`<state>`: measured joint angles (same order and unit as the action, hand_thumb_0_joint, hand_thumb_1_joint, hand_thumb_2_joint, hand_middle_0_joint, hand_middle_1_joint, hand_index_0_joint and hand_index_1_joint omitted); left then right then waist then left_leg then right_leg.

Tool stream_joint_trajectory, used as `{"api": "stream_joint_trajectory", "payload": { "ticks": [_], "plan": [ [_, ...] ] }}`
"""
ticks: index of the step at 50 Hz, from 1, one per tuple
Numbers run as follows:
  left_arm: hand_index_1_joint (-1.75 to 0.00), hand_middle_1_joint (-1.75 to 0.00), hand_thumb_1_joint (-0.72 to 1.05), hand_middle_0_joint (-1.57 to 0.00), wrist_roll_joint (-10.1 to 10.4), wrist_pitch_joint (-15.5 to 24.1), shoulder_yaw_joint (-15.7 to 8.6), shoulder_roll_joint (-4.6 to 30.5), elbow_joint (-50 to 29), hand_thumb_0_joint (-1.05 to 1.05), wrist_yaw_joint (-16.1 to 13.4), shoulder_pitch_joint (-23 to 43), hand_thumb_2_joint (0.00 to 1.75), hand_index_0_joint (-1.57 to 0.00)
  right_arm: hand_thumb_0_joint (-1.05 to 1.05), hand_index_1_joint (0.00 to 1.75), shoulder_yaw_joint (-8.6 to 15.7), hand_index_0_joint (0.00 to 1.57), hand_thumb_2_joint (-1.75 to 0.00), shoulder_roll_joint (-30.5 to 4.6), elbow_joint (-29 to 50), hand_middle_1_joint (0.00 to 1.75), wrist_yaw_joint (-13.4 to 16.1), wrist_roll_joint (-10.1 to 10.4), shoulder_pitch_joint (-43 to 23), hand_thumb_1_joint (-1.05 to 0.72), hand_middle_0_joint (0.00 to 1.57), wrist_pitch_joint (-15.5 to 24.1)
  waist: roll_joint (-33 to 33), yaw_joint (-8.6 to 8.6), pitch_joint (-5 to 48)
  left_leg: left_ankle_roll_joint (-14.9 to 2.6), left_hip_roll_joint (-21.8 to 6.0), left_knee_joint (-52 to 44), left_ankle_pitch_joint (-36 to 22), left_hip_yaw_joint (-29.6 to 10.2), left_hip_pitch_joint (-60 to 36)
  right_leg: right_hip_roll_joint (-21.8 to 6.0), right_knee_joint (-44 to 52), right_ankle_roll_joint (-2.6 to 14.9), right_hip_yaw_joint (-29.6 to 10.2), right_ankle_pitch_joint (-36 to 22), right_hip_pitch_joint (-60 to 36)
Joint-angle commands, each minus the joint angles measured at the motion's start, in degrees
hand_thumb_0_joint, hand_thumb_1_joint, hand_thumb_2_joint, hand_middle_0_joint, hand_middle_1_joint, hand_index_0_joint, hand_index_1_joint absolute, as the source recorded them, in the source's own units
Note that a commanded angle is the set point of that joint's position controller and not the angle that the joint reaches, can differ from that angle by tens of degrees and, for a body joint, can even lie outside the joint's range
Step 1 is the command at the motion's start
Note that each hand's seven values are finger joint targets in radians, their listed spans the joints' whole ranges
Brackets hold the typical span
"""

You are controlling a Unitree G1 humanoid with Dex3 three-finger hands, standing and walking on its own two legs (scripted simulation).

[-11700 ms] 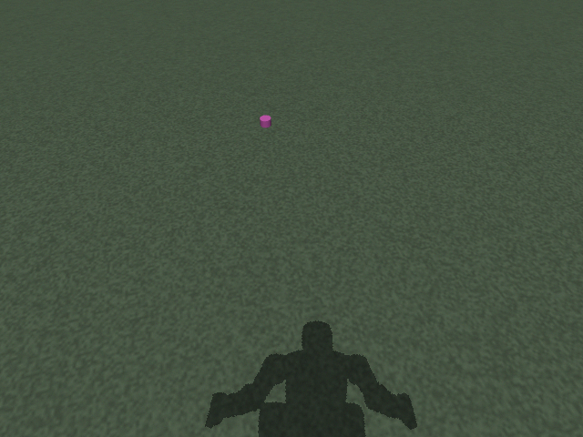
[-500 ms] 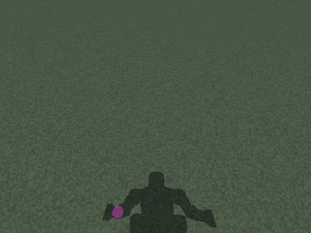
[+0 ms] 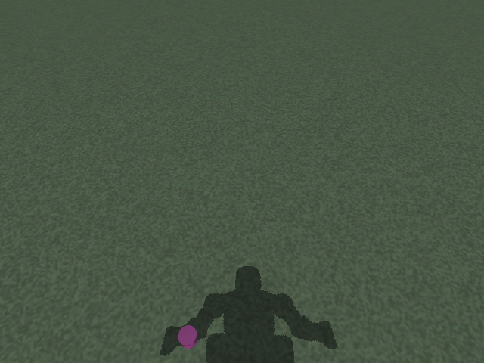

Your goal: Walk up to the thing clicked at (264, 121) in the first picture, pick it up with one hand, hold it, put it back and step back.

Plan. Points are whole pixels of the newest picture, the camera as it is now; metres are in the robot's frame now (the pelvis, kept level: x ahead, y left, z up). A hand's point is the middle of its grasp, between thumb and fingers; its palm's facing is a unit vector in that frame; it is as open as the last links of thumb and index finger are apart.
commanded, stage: stand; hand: left
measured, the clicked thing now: (188, 336) +0.37 +0.23 -0.76
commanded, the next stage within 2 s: walk up in 1.96 s
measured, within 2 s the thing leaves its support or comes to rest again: neither
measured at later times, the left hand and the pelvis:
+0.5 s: hand out of the picture +0.08 +0.25 -0.16, palm faces -0.03 -0.94 -0.33, open 7.4 cm; pelvis +0.00 +0.00 +0.00, yaw +0 degrees
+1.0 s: hand out of the picture +0.08 +0.25 -0.16, palm faces -0.02 -0.94 -0.33, open 7.4 cm; pelvis +0.01 +0.00 +0.00, yaw +0 degrees
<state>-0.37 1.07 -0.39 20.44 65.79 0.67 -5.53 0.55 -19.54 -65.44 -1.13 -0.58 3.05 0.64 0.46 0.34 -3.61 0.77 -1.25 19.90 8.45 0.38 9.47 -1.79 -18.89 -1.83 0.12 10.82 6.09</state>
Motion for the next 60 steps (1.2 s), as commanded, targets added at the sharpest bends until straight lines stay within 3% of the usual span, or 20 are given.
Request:
{"api": "stream_joint_trajectory", "payload": {
  "ticks": [1, 7, 12, 17, 20, 24, 40, 44, 60],
  "plan": [
    [-0.3, -0.3, 0.9, -0.2, -0.11, 1.18, -2.01, 12.32, -3.97, 0.0, -0.93, 2.8, 0.9, -0.2, 0.0, 0.3, 2.03, 0.2, -0.9, -12.38, 3.26, 0.3, 1.04, 0.19, -3.23, -0.9, 0.2, 1.12, -0.28, -0.64, 6.88, -1.48, -6.47, -2.85, -7.53, -5.4, -3.48, -5.96, 3.2, 2.08, -4.13, -6.45, -0.27],
    [-0.3, -0.3, 0.9, -0.2, -0.16, 1.01, -1.7, 11.79, -3.88, 0.0, -0.85, 1.75, 0.9, -0.2, 0.0, 0.3, 2.03, 0.2, -0.9, -12.61, 2.9, 0.3, 1.01, 0.21, -2.87, -0.9, 0.2, 1.03, -1.34, -0.51, 5.52, -1.24, -6.19, -3.65, -4.21, -5.5, -2.84, -5.67, 3.98, 2.12, -4.06, -3.26, 1.04],
    [-0.3, -0.3, 0.9, -0.2, -0.04, 1.09, -1.81, 12.2, -4.17, 0.0, -1.0, 1.92, 0.9, -0.2, 0.0, 0.3, 1.91, 0.2, -0.9, -12.36, 2.79, 0.3, 1.01, 0.28, -2.45, -0.9, 0.2, 1.08, -1.12, -0.63, 6.71, -1.37, -6.42, -3.08, -8.44, -5.32, -3.66, -5.84, 3.19, 2.23, -3.84, -6.7, -0.31],
    [-0.3, -0.3, 0.9, -0.2, -0.12, 0.87, -1.93, 12.16, -4.34, 0.0, -0.99, 2.32, 0.9, -0.2, 0.0, 0.3, 2.02, 0.2, -0.9, -12.65, 2.71, 0.3, 1.09, 0.24, -2.1, -0.9, 0.2, 1.02, -0.86, -0.69, 5.91, -1.47, -6.33, -3.67, -6.68, -5.43, -2.9, -5.86, 3.38, 2.35, -3.91, -4.9, -0.28],
    [-0.3, -0.3, 0.9, -0.2, -0.15, 0.75, -1.72, 11.73, -3.88, 0.0, -0.89, 1.28, 0.9, -0.2, 0.0, 0.3, 1.94, 0.2, -0.9, -12.72, 2.62, 0.3, 1.06, 0.23, -2.03, -0.9, 0.2, 0.95, -0.91, -0.5, 4.15, -1.26, -6.11, -4.59, -1.95, -5.76, -2.13, -5.44, 4.24, 2.1, -3.87, -1.11, 1.42],
    [-0.3, -0.3, 0.9, -0.2, -0.2, 0.89, -1.73, 12.14, -4.37, 0.0, -0.86, 1.74, 0.9, -0.2, 0.0, 0.3, 1.91, 0.2, -0.9, -12.64, 2.65, 0.3, 1.04, 0.27, -1.96, -0.9, 0.2, 1.08, -0.83, -0.6, 6.05, -1.43, -6.32, -3.5, -6.29, -5.58, -3.66, -5.95, 3.77, 2.35, -4.09, -4.22, 0.51],
    [-0.3, -0.3, 0.9, -0.2, -0.18, 0.7, -1.64, 12.21, -4.27, 0.0, -0.94, 1.32, 0.9, -0.2, 0.0, 0.3, 1.68, 0.2, -0.9, -12.53, 2.66, 0.3, 1.16, 0.22, -0.84, -0.9, 0.2, 0.91, 0.21, -0.69, 4.73, -1.41, -6.24, -3.74, -5.74, -5.61, -2.85, -5.82, 4.04, 2.34, -3.68, -3.43, 0.46],
    [-0.3, -0.3, 0.9, -0.2, -0.2, 0.78, -1.77, 12.35, -4.59, 0.0, -0.95, 1.33, 0.9, -0.2, 0.0, 0.3, 1.76, 0.2, -0.9, -12.84, 2.94, 0.3, 1.21, 0.25, -0.98, -0.9, 0.2, 1.05, -1.07, -0.63, 6.79, -1.62, -6.27, -2.85, -8.32, -5.26, -4.41, -6.2, 3.46, 2.43, -4.06, -6.83, -0.56],
    [-0.3, -0.3, 0.9, -0.2, -0.34, 0.74, -1.65, 12.3, -4.84, 0.0, -1.0, 0.67, 0.9, -0.2, 0.0, 0.3, 1.85, 0.2, -0.9, -12.93, 3.13, 0.3, 1.19, 0.13, -0.59, -0.9, 0.2, 0.86, -0.34, -0.66, 4.4, -1.34, -6.1, -3.75, -4.5, -5.41, -3.34, -5.93, 4.56, 2.44, -4.02, -3.23, 0.97]
  ]
}}
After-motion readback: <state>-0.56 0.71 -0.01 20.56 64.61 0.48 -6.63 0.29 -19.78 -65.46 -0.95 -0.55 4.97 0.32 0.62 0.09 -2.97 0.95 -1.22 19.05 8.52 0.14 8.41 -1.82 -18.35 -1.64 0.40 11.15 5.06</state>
